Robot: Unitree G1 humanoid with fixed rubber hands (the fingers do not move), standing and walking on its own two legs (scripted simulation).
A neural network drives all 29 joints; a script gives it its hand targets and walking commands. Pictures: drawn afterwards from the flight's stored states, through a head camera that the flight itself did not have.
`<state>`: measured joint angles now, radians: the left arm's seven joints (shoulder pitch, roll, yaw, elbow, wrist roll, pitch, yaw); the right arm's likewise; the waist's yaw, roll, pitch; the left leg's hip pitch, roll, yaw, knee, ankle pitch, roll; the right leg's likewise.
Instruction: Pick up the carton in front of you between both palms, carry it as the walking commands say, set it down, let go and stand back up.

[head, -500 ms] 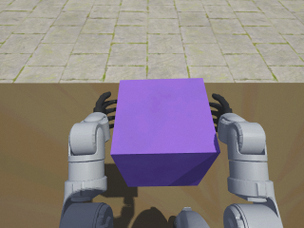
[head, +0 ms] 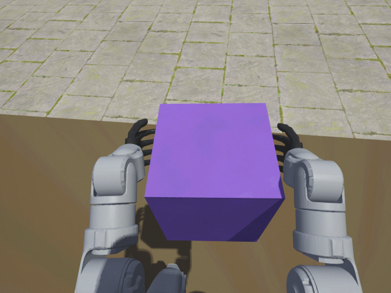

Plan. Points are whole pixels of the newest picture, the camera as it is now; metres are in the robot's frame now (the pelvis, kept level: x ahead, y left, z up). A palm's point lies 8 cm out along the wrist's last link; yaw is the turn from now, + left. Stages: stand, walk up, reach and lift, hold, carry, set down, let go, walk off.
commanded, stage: carry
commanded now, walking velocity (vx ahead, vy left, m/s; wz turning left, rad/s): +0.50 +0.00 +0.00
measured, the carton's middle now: (211, 178) +0.35 +0.02 +0.02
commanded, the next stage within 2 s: none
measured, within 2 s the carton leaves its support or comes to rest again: neither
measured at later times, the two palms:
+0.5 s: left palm (166, 76) +0.66 +0.16 +0.06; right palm (273, 82) +0.63 -0.13 +0.06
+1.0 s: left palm (179, 42) +0.92 +0.16 +0.02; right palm (261, 42) +0.94 -0.14 +0.01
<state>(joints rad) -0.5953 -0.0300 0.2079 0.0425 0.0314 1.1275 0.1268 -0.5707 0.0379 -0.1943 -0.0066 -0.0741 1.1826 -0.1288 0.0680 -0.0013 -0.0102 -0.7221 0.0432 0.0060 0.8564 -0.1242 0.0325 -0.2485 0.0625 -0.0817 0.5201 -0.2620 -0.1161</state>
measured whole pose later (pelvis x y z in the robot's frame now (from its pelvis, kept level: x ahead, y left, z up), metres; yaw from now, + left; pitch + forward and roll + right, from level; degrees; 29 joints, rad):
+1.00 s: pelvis +0.58 -0.01 -0.07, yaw +1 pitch +5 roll +2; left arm -0.58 -0.03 0.21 0.09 0.04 1.13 0.13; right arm -0.58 0.03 -0.18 0.07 -0.07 1.17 -0.13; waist 0.06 0.00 -0.01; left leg -0.72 0.05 -0.01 1.02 -0.26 0.02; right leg -0.32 0.06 -0.10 0.55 -0.21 -0.13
